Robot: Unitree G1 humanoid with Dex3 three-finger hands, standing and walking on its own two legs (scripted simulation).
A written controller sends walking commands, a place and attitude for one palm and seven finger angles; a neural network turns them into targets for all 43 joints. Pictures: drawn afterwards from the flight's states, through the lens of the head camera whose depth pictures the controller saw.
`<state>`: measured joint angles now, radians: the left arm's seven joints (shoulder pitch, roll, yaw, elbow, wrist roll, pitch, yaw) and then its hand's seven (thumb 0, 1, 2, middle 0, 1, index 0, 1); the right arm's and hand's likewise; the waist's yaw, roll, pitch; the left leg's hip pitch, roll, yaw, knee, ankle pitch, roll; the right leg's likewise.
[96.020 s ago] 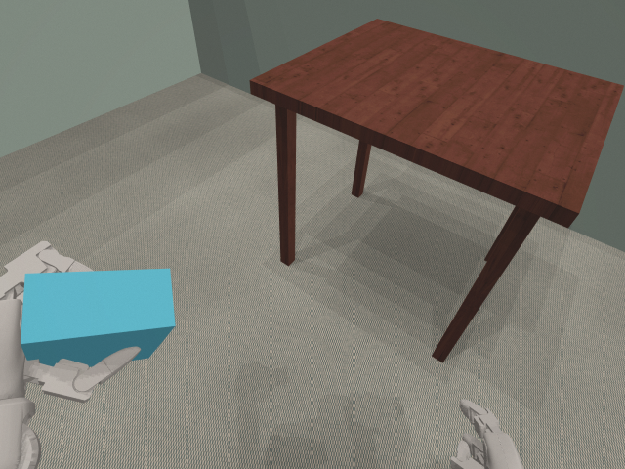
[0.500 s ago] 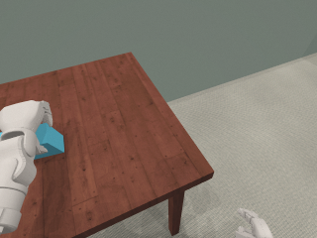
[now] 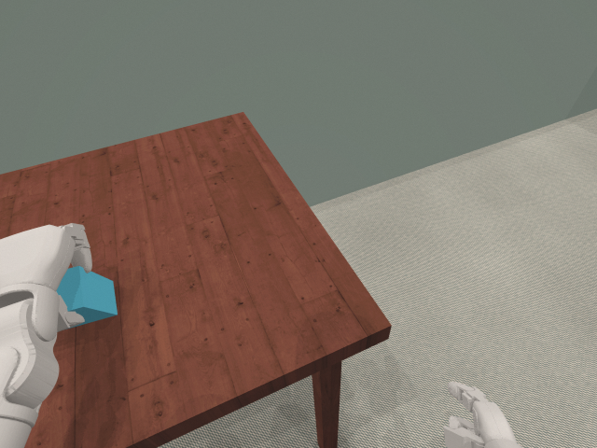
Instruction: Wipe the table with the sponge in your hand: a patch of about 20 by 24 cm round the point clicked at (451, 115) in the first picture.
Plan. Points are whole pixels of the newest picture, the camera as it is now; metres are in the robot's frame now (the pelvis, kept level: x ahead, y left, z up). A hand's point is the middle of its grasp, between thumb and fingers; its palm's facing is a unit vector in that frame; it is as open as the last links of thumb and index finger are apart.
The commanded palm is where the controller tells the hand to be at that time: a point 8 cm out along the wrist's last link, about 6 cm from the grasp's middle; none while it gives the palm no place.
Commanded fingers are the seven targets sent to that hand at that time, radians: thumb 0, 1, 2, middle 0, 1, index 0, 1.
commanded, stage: wipe back along the first lane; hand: left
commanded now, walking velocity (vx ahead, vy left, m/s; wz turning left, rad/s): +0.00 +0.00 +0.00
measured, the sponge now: (52, 308) +0.27 +0.38 +0.06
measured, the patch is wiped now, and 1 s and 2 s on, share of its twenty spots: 1.00 1.00 1.00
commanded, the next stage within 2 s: lift the sponge slowly off the table in 0.78 s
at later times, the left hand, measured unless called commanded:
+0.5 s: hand (55, 314) +0.23 +0.32 +0.12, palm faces +0.07 -0.02 -1.00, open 8.9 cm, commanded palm +0.17 +0.31 +0.14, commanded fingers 0.00 0.10 1.30 -1.20 -1.60 -1.20 -1.60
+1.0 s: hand (50, 341) +0.19 +0.31 +0.12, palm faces +0.12 -0.05 -0.99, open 8.9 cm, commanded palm +0.14 +0.29 +0.15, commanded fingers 0.00 0.10 1.30 -1.20 -1.60 -1.20 -1.60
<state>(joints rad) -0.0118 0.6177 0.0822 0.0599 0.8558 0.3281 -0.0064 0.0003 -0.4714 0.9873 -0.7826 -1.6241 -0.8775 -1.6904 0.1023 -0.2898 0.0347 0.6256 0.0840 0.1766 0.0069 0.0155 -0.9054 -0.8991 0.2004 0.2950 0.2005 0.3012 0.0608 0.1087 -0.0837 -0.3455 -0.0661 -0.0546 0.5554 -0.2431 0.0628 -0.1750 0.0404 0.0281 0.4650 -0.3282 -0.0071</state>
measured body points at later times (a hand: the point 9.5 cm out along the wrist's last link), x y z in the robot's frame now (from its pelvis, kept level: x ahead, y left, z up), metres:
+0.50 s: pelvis +0.00 -0.01 +0.00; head -0.02 -0.05 +0.45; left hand +0.22 +0.32 +0.17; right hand +0.22 -0.24 -0.09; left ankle +0.02 +0.08 -0.73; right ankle -0.05 -0.13 -0.73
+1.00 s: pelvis -0.01 +0.00 +0.00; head -0.03 -0.04 +0.44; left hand +0.18 +0.30 +0.17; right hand +0.22 -0.21 -0.09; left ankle +0.02 +0.08 -0.73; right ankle -0.05 -0.13 -0.73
